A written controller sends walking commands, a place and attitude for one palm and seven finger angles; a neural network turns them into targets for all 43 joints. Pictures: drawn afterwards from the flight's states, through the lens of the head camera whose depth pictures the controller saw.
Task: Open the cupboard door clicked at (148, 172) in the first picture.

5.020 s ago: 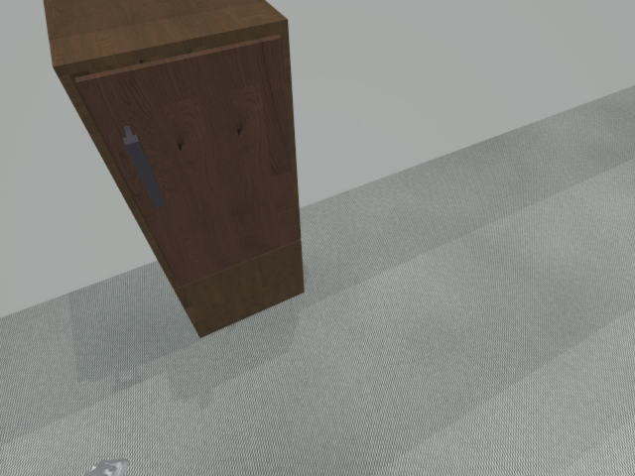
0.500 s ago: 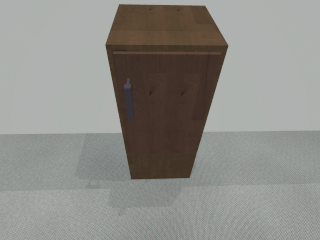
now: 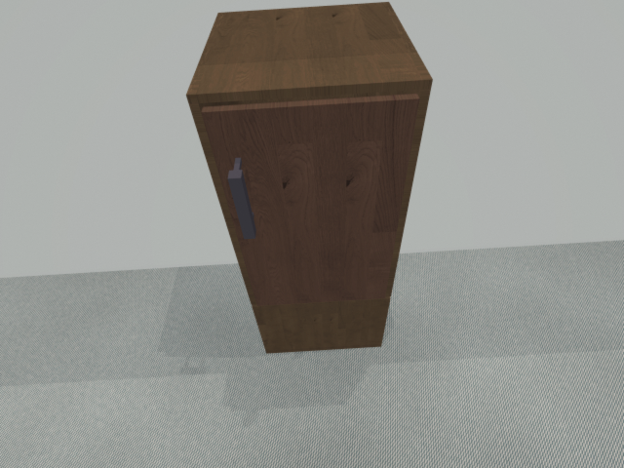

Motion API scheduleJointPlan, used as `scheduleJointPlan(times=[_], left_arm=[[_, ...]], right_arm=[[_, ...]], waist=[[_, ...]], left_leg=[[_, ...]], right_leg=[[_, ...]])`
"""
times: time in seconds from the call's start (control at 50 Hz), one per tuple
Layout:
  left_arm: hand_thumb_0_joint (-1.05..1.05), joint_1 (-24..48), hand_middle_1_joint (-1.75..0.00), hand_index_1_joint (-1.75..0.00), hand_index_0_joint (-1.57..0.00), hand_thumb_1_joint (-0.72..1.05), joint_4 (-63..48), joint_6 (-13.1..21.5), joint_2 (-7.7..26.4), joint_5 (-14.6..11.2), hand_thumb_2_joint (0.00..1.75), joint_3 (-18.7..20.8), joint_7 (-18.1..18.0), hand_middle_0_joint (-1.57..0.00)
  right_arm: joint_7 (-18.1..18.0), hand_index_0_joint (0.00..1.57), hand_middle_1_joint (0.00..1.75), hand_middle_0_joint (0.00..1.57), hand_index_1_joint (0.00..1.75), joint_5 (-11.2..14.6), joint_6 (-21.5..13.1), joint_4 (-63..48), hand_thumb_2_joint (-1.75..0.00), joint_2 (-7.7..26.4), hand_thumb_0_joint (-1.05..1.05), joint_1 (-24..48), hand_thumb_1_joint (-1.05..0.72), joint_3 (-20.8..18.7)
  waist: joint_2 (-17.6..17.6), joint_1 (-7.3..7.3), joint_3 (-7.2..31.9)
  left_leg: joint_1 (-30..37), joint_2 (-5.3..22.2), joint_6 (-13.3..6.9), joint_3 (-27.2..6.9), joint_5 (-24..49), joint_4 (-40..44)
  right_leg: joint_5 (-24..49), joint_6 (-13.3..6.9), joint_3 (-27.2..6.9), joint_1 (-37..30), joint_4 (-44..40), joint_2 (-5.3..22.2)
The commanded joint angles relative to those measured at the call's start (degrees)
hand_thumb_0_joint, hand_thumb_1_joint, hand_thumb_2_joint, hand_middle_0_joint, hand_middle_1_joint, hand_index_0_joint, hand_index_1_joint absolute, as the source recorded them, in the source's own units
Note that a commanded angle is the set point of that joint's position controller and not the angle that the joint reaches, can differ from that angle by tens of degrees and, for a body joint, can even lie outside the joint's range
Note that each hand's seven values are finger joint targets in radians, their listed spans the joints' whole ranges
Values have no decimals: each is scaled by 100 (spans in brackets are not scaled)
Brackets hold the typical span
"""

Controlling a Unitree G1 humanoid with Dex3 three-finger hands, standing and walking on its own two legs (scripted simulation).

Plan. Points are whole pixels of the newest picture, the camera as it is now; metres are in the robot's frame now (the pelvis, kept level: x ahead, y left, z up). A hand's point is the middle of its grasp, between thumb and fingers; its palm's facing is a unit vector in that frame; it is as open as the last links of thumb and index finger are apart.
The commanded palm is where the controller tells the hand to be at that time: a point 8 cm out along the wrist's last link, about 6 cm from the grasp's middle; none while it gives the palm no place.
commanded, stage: look again from close up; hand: left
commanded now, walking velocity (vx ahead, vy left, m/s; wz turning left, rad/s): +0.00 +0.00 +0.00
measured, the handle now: (244, 199) +0.57 +0.17 +0.00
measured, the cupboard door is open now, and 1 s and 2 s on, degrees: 0 0 0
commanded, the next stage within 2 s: raise the hand with hooked fingers in 0.02 s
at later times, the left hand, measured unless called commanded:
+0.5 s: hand (186, 442) +0.17 +0.18 -0.05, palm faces +0.08 -1.00 +0.00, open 8.4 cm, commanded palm +0.13 +0.25 -0.05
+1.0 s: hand (139, 417) +0.19 +0.25 -0.03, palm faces +0.11 -0.99 -0.05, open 11.4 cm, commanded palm +0.16 +0.30 -0.03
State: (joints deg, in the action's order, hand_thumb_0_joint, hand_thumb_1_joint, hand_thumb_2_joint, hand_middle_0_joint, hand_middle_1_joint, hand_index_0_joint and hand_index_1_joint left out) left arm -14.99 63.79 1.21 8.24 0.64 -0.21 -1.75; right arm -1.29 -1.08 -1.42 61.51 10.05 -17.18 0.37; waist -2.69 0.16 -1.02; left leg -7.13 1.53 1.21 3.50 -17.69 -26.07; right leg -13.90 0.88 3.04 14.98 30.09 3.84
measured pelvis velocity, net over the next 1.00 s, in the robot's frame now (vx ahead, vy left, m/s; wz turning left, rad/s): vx -0.05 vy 0.02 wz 0.03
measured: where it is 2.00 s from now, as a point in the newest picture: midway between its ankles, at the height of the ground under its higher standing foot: outside the picture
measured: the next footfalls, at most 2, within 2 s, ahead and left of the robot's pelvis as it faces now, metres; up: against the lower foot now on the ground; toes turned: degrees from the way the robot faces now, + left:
none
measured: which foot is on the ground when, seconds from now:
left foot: down 0.00-1.00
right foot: down 0.00-1.00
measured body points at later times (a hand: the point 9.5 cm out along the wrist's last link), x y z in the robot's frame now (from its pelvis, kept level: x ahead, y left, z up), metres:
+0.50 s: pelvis -0.03 -0.02 -0.08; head +0.01 -0.02 +0.36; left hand +0.16 +0.23 -0.04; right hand +0.21 -0.28 -0.11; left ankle -0.04 +0.13 -0.74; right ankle +0.02 -0.13 -0.74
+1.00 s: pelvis -0.05 +0.02 -0.08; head +0.02 +0.02 +0.36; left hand +0.18 +0.30 -0.03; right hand +0.11 -0.21 -0.17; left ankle -0.04 +0.13 -0.74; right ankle +0.02 -0.13 -0.74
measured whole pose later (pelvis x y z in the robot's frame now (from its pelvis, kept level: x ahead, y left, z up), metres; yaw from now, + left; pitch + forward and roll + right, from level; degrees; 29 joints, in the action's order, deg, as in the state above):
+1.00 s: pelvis -0.05 +0.02 -0.08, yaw +1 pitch +15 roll -2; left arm -16.6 4.3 20.7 14.7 -17.8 16.5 16.2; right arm -2.6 0.8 -13.4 32.4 12.8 -17.1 1.3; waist -1.1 -0.8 7.3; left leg -49.4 2.1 -0.1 0.0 -31.5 -66.3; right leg -23.3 1.3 3.7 53.0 61.8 4.6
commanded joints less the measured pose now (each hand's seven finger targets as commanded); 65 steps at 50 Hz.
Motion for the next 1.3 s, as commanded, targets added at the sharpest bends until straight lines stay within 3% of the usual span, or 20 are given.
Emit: scheduleJointPlan(times=[0.0,0.08,0.1,0.12,0.14,0.16,0.2,0.24,0.26,0.28,0.34,0.36,0.42,0.48,0.54,0.62,0.78,0.86,0.98,1.28], left_arm=[[0,-244,-30,-30,-20,90,-194,58,719,10,90,161,-9,-20],[0,-202,-30,-30,-20,90,-218,57,754,11,90,187,-4,-20],[0,-785,-30,-30,-20,90,27,105,883,12,90,199,-242,-20],[0,4008,-32,-32,-20,88,-8716,1486,2060,-1051,89,928,-190,-20],[0,826,-33,-33,-20,85,-7039,1200,1649,-585,88,855,-441,-20],[0,-571,-34,-34,-21,83,-6204,502,355,-886,87,282,-583,-21],[0,230,-37,-37,-21,78,-6189,937,662,-1007,85,799,-398,-21],[0,-915,-40,-40,-21,74,-5337,1753,373,-1130,83,1088,89,-21],[0,-1564,-42,-42,-21,71,-4815,2145,395,-1197,82,1294,418,-21],[0,-1782,-43,-43,-22,69,-4869,2667,253,-1323,81,1319,770,-22],[0,-1557,-48,-48,-22,62,-5080,4152,482,-1557,78,1539,1842,-22],[0,-1748,-50,-50,-22,60,-4845,4133,714,-1665,77,1808,2092,-22],[0,-1019,-54,-54,-23,53,-5878,3442,908,-2025,74,1784,2406,-23],[0,-293,-58,-58,-23,46,-7094,3096,1178,-2050,71,1914,2184,-23],[0,107,-63,-63,-24,39,-8055,3227,1131,-1819,68,1752,1873,-24],[0,284,-69,-69,-24,29,-7881,3090,1123,-1733,64,1566,1948,-24],[0,-191,-81,-81,-26,11,-7230,1982,1435,-1976,56,2106,2102,-26],[0,-180,-87,-87,-26,1,-7147,2087,1402,-1991,52,2190,1798,-26],[0,371,-96,-96,-27,-13,-7061,2479,1587,-1917,46,2144,1868,-27],[0,1102,-118,-118,-30,-48,-6543,2185,2007,-2003,31,2462,2115,-30]], right_arm=[[-46,20,30,20,30,12,-70,-128,-90,389,0,-388,-90,-67],[-53,20,30,20,30,12,-62,-73,-90,382,0,-357,-90,-69],[7,20,30,20,30,69,-56,-389,-90,684,0,180,-90,-189],[-246,20,30,20,30,384,-993,-2321,-90,1474,0,390,-90,-305],[-453,20,30,20,30,239,-1448,-2041,-90,1029,0,676,-90,-268],[-438,20,30,20,30,405,-1620,-2062,-90,765,0,788,-90,-313],[-381,20,30,20,30,324,-1756,-2278,-90,1038,0,710,-90,-416],[-280,20,30,20,30,150,-1884,-2591,-90,1004,0,702,-90,-550],[-159,20,30,20,30,171,-1924,-2780,-90,985,0,767,-90,-602],[-39,20,30,20,30,135,-1935,-2945,-90,929,0,771,-90,-607],[183,20,30,20,30,104,-1965,-3350,-90,1014,0,1044,-90,-722],[222,20,30,20,30,148,-1875,-3509,-90,1072,0,974,-90,-760],[104,20,30,20,30,288,-1694,-4263,-90,1175,0,1197,-90,-711],[-59,20,30,20,30,274,-1608,-4401,-90,1127,0,907,-90,-677],[-141,20,30,20,30,199,-1566,-4220,-90,1042,0,597,-90,-602],[-200,20,30,20,30,190,-1572,-3927,-90,1099,0,570,-90,-476],[-243,20,30,20,30,292,-1521,-4047,-90,1077,0,805,-90,-345],[-223,20,30,20,30,239,-1544,-3994,-90,1044,0,765,-90,-316],[-234,20,30,20,30,229,-1633,-3962,-90,1240,0,493,-90,-306],[-251,20,30,20,30,260,-1424,-3918,-90,1356,0,243,-90,-272]], waist=[[403,-3,-265],[366,5,-195],[1467,234,-174],[-204,-429,2515],[-1193,129,2361],[-923,-16,1226],[661,-303,-176],[1592,6,168],[1246,256,185],[1354,376,540],[1062,401,1166],[940,500,1277],[921,377,1762],[463,176,2059],[75,-45,2360],[-161,-222,2154],[113,154,2299],[331,145,2015],[-32,21,1988],[-258,-33,1954]], left_leg=[[-578,397,-219,-323,956,526],[-531,395,-189,-298,975,507],[-997,535,-39,-96,1082,-667],[255,-166,-282,-143,1669,129],[399,-124,-296,-11,2127,219],[-447,-128,-96,-111,1607,156],[-1365,-194,-196,-318,617,-287],[-2107,-241,-200,-212,102,-910],[-2536,-301,-123,-176,40,-1240],[-2874,-328,-68,-135,76,-1591],[-3992,-390,-34,-97,-83,-2746],[-4193,-401,-58,-50,-135,-2954],[-4520,-512,-183,62,-558,-3277],[-4437,-361,-227,-90,-525,-3446],[-4099,-213,-255,-253,38,-3561],[-4087,-152,-237,-432,10,-3555],[-4063,-220,-182,-535,-277,-2906],[-4053,-196,-159,-588,-273,-2726],[-3930,-223,-148,-546,-607,-2607],[-3293,-173,-72,-565,388,-2372]], right_leg=[[1036,-260,-370,-389,-509,308],[1126,-275,-373,-470,-549,316],[3639,-171,-648,-702,-383,606],[2615,-271,-541,-1068,-69,123],[1459,-415,-320,-991,121,-205],[718,-326,38,-364,-54,-234],[-81,-101,207,734,-118,-229],[-1020,-44,173,1247,245,-234],[-1099,-115,7,1321,559,-173],[-910,-148,-21,1366,1024,-170],[-533,-211,-414,1832,2033,-101],[-618,-256,-657,1809,2132,-26],[-1455,-145,-1053,1770,1893,40],[-1621,-138,-907,2107,2113,-113],[-542,-178,-567,2216,2567,-257],[-471,-201,-212,2703,2774,-351],[-1056,-169,37,2269,2458,-352],[-1118,-181,156,2342,2406,-385],[-1343,-213,119,2522,2361,-341],[-309,-233,226,2126,2210,-435]])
